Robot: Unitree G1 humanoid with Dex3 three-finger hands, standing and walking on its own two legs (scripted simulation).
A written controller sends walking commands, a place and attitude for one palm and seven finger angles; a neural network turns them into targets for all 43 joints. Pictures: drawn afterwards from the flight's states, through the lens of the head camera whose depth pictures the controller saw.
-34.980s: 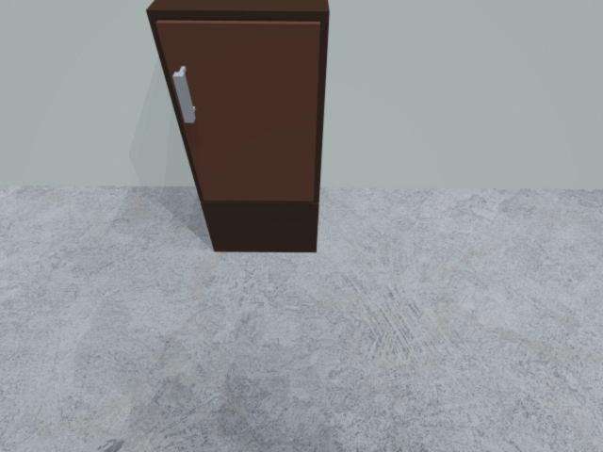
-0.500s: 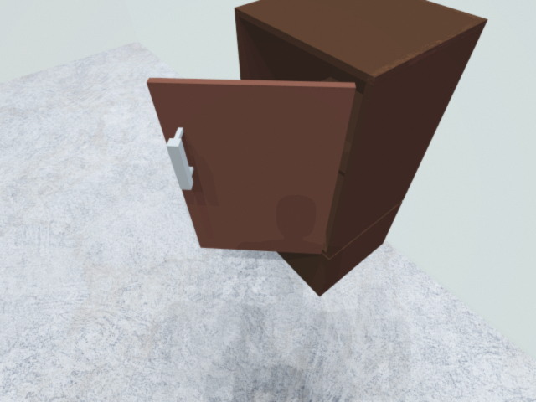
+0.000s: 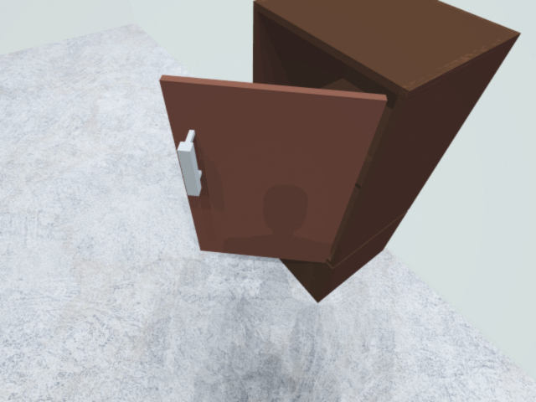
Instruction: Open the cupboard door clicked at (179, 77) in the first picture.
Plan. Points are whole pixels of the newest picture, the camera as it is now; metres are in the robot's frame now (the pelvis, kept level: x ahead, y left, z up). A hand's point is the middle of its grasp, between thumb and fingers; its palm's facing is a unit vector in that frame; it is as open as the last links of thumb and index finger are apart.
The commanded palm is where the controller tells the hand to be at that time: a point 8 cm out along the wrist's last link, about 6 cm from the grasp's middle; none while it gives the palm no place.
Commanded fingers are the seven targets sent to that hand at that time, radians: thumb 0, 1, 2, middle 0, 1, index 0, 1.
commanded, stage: come to a stop and stand still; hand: left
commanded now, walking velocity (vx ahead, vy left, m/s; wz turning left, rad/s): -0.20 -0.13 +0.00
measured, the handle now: (192, 163) +0.55 +0.19 -0.02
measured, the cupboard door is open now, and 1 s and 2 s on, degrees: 47 47 47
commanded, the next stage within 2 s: look again from close up in 0.78 s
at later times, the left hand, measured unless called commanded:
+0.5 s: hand out of the picture +0.09 +0.17 -0.18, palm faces +0.01 -0.98 -0.19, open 7.3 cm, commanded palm none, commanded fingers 0.00 0.90 0.90 -0.20 -0.30 -0.20 -0.30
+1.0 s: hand out of the picture +0.06 +0.24 -0.14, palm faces +0.00 -0.94 -0.35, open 7.4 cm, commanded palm none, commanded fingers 0.00 0.90 0.90 -0.20 -0.30 -0.20 -0.30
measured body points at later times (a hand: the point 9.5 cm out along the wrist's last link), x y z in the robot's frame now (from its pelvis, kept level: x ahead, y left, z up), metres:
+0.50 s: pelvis +0.01 -0.01 -0.01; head +0.03 +0.01 +0.44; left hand +0.09 +0.22 -0.16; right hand +0.06 -0.25 -0.15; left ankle -0.01 +0.10 -0.74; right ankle +0.05 -0.13 -0.74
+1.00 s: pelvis +0.00 +0.00 +0.00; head -0.01 -0.02 +0.45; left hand +0.06 +0.29 -0.12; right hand +0.07 -0.28 -0.14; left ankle -0.01 +0.10 -0.74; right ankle +0.05 -0.13 -0.74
